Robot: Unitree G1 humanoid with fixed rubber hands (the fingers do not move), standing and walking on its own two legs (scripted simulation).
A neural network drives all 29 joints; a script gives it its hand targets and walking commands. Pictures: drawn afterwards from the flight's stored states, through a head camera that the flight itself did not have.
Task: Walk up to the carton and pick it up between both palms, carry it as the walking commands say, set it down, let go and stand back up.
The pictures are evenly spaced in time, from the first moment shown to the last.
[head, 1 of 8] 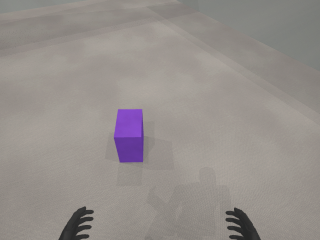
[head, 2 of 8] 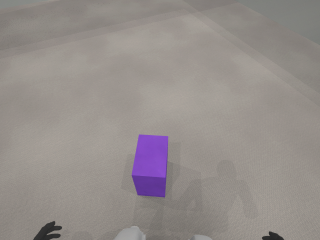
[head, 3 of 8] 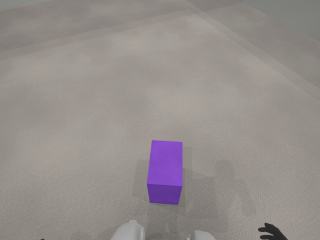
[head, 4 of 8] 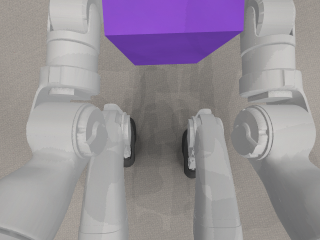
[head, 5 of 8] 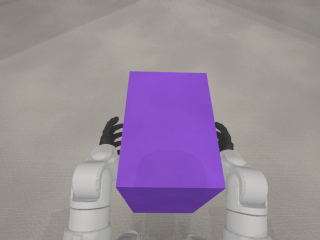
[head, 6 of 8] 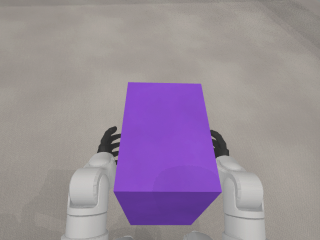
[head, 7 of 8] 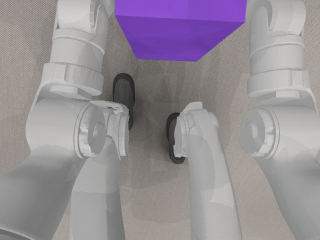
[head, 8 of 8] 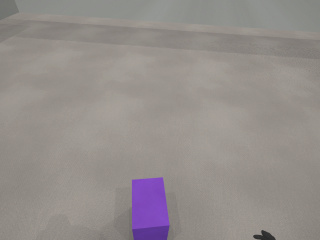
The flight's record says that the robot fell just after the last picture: no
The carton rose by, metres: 0.67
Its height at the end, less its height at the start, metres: +0.00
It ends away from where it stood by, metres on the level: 1.12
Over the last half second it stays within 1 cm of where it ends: yes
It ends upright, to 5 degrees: yes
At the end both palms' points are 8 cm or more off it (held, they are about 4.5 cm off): yes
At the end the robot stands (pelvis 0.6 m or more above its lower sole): yes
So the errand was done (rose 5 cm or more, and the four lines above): yes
